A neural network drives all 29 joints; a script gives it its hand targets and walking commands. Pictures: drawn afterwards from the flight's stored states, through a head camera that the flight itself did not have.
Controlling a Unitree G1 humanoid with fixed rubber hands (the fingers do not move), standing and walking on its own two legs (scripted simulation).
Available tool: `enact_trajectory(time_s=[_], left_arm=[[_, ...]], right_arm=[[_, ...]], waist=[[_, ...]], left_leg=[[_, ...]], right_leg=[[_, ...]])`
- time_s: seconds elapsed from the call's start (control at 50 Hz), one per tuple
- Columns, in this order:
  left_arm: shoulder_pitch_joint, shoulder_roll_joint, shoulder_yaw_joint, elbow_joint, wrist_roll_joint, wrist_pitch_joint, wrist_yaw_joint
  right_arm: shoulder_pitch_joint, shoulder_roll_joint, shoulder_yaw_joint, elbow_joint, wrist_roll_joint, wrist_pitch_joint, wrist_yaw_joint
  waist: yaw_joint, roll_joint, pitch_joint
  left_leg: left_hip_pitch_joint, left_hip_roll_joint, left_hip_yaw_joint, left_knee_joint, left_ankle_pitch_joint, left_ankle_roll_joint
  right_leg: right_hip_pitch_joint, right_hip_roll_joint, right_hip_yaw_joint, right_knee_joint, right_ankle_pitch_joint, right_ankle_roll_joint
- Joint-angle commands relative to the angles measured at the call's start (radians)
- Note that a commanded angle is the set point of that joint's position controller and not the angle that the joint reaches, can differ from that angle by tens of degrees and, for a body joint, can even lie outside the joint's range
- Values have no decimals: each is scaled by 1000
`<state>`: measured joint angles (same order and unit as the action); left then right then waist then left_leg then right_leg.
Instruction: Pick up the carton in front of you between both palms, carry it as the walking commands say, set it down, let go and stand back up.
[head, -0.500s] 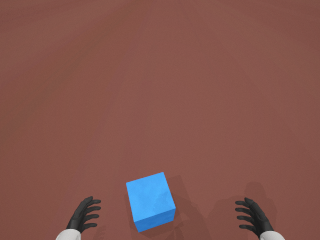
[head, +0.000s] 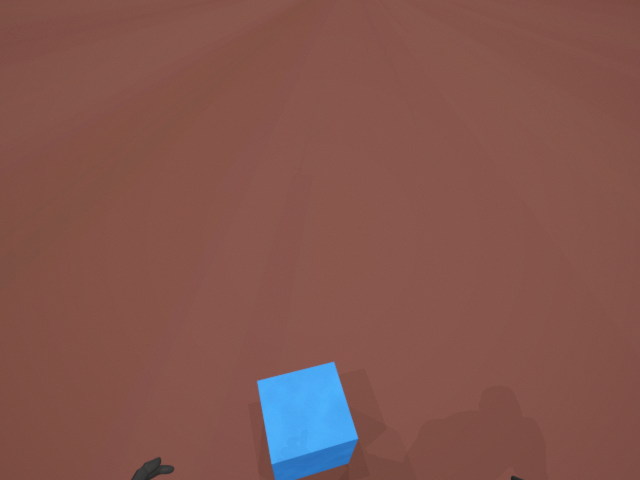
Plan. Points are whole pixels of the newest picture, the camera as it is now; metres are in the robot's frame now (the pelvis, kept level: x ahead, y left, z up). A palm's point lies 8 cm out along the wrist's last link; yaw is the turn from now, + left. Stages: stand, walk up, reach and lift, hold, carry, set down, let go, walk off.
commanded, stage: stand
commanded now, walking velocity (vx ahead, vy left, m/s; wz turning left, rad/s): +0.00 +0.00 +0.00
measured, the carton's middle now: (305, 424) +0.38 +0.04 -0.64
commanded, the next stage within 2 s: none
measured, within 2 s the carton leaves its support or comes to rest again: neither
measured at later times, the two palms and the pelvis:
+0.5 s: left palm out of the picture +0.05 +0.27 -0.13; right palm out of the picture +0.07 -0.23 -0.12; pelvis +0.02 +0.02 +0.00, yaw +1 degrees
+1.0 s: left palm out of the picture -0.05 +0.24 -0.15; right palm out of the picture -0.02 -0.21 -0.13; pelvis +0.00 +0.01 +0.00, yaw +2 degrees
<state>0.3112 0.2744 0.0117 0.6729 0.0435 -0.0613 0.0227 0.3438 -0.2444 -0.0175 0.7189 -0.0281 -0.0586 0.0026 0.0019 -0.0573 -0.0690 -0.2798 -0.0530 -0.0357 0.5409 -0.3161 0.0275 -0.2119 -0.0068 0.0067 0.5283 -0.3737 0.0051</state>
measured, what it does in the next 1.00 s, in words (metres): stands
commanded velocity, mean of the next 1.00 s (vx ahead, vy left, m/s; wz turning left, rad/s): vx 0.00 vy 0.00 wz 0.00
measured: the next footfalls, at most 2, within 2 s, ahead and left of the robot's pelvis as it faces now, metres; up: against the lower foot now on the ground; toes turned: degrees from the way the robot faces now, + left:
none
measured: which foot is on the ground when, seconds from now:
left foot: down 0.00-1.00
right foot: down 0.00-1.00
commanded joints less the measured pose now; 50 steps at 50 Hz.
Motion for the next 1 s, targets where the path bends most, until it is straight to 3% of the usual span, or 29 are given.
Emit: enact_trajectory(time_s=[0.0, 0.16, 0.28, 0.52, 0.98], left_arm=[[7, 102, 21, -44, -10, -20, 10], [67, 102, 5, 21, -28, 10, 24], [89, 104, -3, 71, -31, 29, 32], [122, 86, -24, 203, -27, 53, 35], [163, 6, -57, 426, -26, 66, 34]], right_arm=[[8, -109, -23, -43, 7, -19, -9], [58, -111, -18, 1, 13, 4, -24], [65, -107, -14, 30, 14, 19, -31], [85, -85, 3, 129, 12, 42, -36], [125, -10, 35, 329, 19, 53, -43]], waist=[[10, 82, -41], [9, 53, -12], [7, 56, 6], [5, 69, 74], [3, 65, 163]], left_leg=[[5, 119, -115, -43, 426, 3], [20, 115, -105, 0, 564, 18], [38, 113, -110, 4, 597, 28], [47, 106, -129, -41, 483, 41], [27, 103, -136, -110, 305, 37]], right_leg=[[41, -86, 84, -28, 280, 3], [40, -79, 47, 2, 383, 5], [44, -75, 29, -2, 372, 4], [54, -74, 18, -60, 261, -6], [72, -84, 18, -122, 197, -16]])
